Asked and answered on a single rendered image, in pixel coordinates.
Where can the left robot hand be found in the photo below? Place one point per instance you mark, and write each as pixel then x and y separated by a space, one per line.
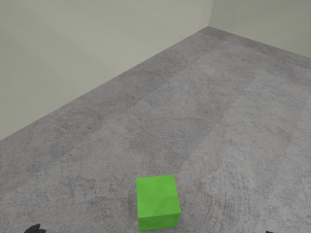
pixel 35 229

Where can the carton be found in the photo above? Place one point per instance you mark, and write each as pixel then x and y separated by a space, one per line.
pixel 158 205

